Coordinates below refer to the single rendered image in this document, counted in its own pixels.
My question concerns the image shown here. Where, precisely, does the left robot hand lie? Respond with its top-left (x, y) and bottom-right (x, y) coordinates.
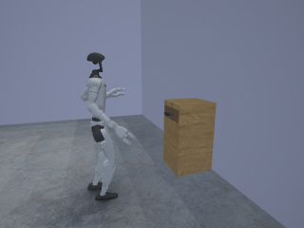
top-left (108, 87), bottom-right (125, 98)

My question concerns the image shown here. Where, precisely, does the right robot upper arm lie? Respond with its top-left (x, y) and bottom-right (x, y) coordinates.
top-left (87, 78), bottom-right (102, 112)

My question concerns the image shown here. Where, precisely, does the left robot foot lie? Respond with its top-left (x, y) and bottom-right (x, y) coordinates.
top-left (87, 182), bottom-right (103, 191)

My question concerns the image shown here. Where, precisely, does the robot right forearm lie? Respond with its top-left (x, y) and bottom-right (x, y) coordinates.
top-left (89, 104), bottom-right (118, 131)

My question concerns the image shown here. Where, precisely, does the right robot hand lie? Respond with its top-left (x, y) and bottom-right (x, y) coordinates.
top-left (114, 125), bottom-right (136, 145)

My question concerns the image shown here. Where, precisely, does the drawer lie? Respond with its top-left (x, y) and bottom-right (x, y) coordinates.
top-left (164, 105), bottom-right (180, 124)

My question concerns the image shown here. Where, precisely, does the left robot upper arm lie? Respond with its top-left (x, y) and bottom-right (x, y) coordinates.
top-left (81, 87), bottom-right (88, 102)

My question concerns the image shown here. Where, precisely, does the cabinet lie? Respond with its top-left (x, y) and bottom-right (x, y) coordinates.
top-left (163, 98), bottom-right (217, 177)

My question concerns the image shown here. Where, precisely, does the humanoid robot torso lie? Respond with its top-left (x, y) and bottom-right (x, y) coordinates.
top-left (86, 75), bottom-right (106, 133)

